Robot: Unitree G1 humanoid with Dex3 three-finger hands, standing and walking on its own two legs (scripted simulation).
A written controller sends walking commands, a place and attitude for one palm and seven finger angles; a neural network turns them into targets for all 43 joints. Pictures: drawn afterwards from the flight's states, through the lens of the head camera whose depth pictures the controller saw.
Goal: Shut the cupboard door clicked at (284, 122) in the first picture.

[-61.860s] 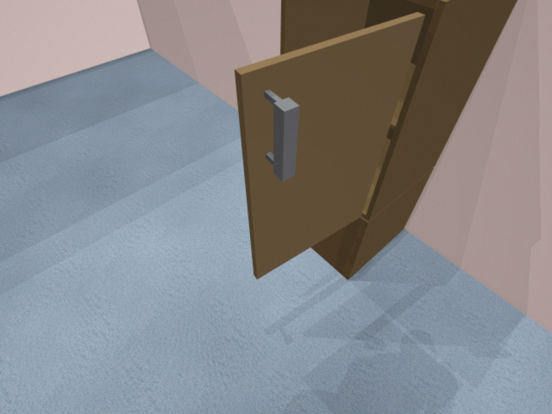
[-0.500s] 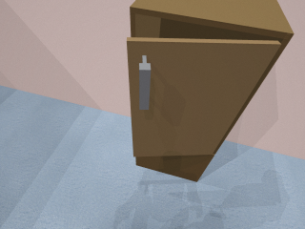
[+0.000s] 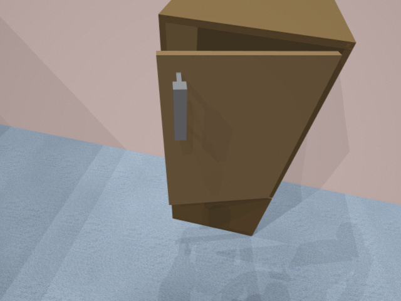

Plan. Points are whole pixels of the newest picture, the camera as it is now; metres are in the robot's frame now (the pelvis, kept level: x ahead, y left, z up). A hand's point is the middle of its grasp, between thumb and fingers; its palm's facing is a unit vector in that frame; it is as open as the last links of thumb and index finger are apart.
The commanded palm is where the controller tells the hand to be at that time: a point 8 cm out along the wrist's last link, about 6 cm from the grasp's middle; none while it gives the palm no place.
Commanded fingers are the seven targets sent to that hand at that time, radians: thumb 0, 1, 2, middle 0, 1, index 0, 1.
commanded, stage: look again from close up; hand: left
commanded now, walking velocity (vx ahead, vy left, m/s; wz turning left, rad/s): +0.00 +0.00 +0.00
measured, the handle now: (179, 107) +0.48 +0.07 +0.13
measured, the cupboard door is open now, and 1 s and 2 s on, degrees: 18 18 18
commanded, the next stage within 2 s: shuffle to correct the standing spot in 0.48 s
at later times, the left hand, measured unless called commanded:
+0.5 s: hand out of the picture +0.02 +0.19 -0.18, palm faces -0.01 -0.97 -0.22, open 7.4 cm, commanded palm none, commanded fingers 0.00 0.90 0.90 -0.20 -0.30 -0.20 -0.30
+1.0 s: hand out of the picture +0.02 +0.14 -0.19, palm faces +0.05 -0.98 -0.19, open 7.3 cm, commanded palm none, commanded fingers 0.00 0.90 0.90 -0.20 -0.30 -0.20 -0.30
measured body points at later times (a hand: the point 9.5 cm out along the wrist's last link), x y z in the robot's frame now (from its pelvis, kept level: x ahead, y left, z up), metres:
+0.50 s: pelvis +0.02 +0.01 -0.01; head +0.02 +0.00 +0.44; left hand +0.02 +0.24 -0.16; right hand +0.05 -0.24 -0.16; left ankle +0.04 +0.09 -0.74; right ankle -0.02 -0.12 -0.74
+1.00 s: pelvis +0.05 -0.04 -0.01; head +0.07 -0.03 +0.44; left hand +0.02 +0.19 -0.17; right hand +0.06 -0.26 -0.17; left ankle +0.04 +0.08 -0.74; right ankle -0.02 -0.12 -0.74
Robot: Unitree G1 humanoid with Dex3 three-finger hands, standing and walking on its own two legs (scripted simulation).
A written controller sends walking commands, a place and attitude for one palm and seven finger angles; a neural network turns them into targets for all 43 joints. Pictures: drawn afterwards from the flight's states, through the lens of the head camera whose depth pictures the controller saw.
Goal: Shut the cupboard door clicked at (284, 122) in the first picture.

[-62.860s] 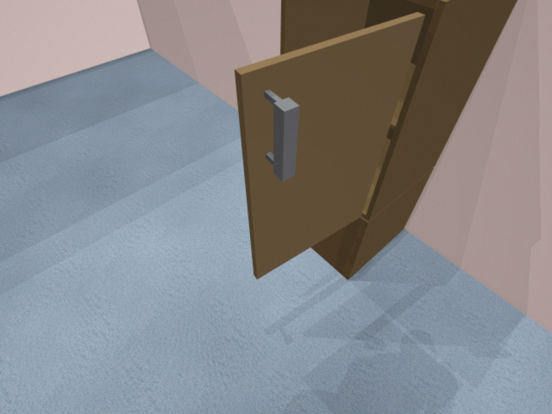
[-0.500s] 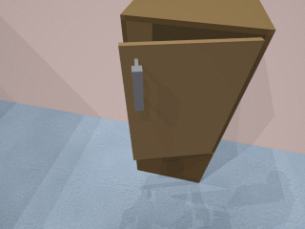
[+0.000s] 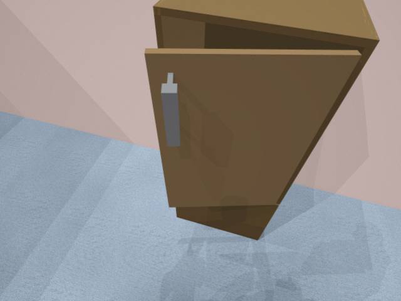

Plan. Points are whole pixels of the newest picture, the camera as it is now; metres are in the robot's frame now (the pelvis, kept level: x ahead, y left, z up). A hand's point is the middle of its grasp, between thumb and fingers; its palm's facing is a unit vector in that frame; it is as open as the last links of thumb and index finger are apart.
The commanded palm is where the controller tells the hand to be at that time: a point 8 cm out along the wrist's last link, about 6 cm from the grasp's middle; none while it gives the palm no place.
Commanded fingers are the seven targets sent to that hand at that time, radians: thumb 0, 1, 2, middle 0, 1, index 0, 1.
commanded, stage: shuffle to correct the standing spot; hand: left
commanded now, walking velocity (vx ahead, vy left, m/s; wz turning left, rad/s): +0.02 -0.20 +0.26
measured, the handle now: (172, 110) +0.44 +0.09 +0.15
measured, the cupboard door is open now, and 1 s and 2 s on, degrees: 18 18 18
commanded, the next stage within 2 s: come to a stop and stand still in 0.62 s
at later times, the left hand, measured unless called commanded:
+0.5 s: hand out of the picture +0.03 +0.09 -0.18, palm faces +0.10 -0.97 -0.21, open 7.3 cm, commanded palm none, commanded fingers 0.00 0.90 0.90 -0.20 -0.30 -0.20 -0.30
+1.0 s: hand out of the picture +0.03 +0.00 -0.18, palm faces +0.09 -0.98 -0.20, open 7.3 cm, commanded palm none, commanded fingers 0.00 0.90 0.90 -0.20 -0.30 -0.20 -0.30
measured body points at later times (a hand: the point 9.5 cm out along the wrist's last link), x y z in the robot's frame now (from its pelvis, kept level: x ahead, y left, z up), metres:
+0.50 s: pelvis +0.01 -0.10 -0.01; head +0.05 -0.09 +0.44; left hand +0.03 +0.14 -0.16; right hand +0.07 -0.34 -0.17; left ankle +0.00 +0.07 -0.71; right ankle +0.04 -0.22 -0.73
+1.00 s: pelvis +0.01 -0.19 +0.00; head +0.04 -0.18 +0.45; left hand +0.03 +0.05 -0.16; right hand +0.04 -0.41 -0.16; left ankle +0.00 -0.06 -0.73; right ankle +0.01 -0.33 -0.74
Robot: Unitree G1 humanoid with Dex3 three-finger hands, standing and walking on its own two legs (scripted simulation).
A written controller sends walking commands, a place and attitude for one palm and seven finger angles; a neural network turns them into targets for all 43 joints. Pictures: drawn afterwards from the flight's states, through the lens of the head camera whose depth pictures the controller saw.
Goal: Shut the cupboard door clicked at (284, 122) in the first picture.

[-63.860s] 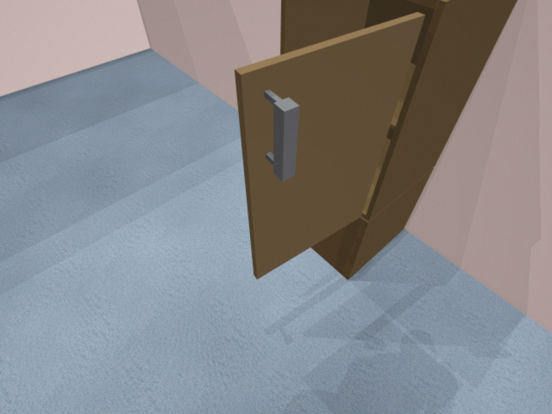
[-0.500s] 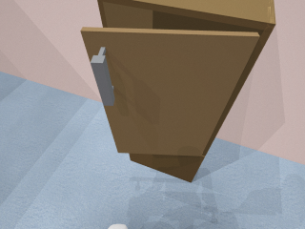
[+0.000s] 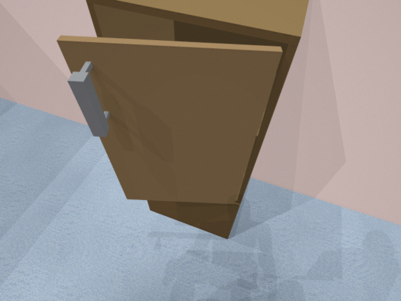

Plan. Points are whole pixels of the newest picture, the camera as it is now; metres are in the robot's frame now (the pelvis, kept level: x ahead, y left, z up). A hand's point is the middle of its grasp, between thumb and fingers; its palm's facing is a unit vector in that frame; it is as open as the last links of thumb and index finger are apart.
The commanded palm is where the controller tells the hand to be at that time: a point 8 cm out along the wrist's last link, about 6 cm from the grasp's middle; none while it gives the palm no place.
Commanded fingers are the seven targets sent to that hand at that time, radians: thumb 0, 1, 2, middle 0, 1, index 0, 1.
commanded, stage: come to a stop and stand still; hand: left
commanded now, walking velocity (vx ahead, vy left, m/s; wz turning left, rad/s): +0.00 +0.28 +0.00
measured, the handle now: (94, 100) +0.44 +0.25 +0.15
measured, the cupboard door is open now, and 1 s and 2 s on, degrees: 18 18 18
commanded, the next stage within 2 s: look again from close up in 0.64 s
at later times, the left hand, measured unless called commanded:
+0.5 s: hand out of the picture +0.00 +0.20 -0.17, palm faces +0.07 -0.98 -0.18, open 7.3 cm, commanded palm none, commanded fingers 0.00 0.90 0.90 -0.20 -0.30 -0.20 -0.30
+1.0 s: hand out of the picture +0.01 +0.20 -0.16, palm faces -0.01 -0.98 -0.22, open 7.3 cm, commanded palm none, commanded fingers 0.00 0.90 0.90 -0.20 -0.30 -0.20 -0.30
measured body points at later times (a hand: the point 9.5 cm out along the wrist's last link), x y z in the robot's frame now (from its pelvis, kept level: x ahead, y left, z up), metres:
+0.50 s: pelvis -0.01 +0.02 +0.01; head +0.00 +0.03 +0.45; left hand +0.00 +0.25 -0.16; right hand +0.05 -0.21 -0.14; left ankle -0.01 +0.11 -0.73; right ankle -0.03 -0.10 -0.72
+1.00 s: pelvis -0.01 +0.03 +0.01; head -0.01 +0.01 +0.46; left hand +0.01 +0.25 -0.15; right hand -0.02 -0.19 -0.16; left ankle -0.01 +0.11 -0.73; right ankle -0.03 -0.10 -0.73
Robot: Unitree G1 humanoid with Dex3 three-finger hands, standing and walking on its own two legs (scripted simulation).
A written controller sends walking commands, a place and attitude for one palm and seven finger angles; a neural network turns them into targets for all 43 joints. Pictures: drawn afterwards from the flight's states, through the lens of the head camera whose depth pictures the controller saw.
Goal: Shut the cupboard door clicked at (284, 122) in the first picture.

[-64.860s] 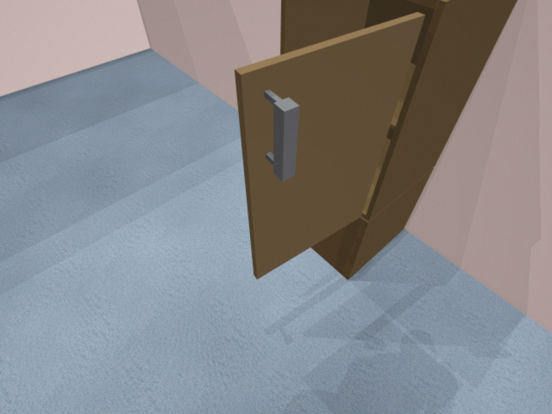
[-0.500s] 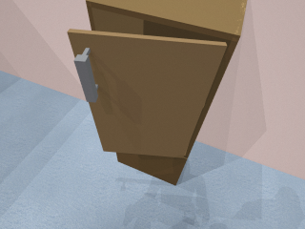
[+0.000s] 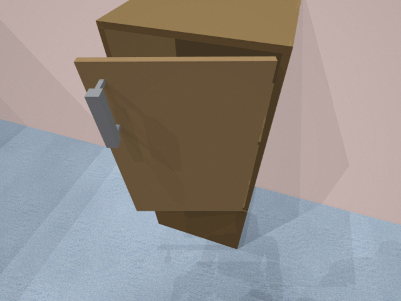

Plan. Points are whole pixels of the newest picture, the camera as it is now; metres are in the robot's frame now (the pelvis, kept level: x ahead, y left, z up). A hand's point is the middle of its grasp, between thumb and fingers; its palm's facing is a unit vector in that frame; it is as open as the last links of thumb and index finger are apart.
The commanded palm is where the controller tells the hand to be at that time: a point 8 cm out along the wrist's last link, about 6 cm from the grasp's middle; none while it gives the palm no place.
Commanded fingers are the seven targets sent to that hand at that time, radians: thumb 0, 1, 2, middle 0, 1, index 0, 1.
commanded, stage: look again from close up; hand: left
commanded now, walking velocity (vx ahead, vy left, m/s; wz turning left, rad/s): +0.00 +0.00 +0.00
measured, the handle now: (107, 114) +0.45 +0.23 +0.14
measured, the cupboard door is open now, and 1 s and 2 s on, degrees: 18 18 18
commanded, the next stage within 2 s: raise the hand and make a fist in 0.28 s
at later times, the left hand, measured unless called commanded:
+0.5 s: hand out of the picture +0.12 +0.19 -0.09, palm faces +0.21 -0.95 -0.22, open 7.2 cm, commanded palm +0.11 +0.22 -0.05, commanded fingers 0.00 0.90 0.90 -0.31 -0.42 -0.31 -0.42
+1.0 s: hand (114, 284) +0.15 +0.16 +0.02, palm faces +0.06 -1.00 -0.07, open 5.2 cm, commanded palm +0.13 +0.22 +0.02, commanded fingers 0.00 0.90 0.90 -0.77 -0.92 -0.77 -0.92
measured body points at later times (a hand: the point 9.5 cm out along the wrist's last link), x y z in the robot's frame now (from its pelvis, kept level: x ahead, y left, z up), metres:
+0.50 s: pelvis +0.01 -0.01 +0.00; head +0.01 +0.00 +0.45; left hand +0.11 +0.24 -0.08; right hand +0.06 -0.25 -0.13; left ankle +0.00 +0.08 -0.74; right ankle -0.01 -0.12 -0.73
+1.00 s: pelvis -0.03 -0.05 -0.07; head +0.00 -0.04 +0.38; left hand +0.14 +0.21 +0.02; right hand +0.20 -0.24 -0.12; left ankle +0.00 +0.08 -0.74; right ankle -0.01 -0.12 -0.74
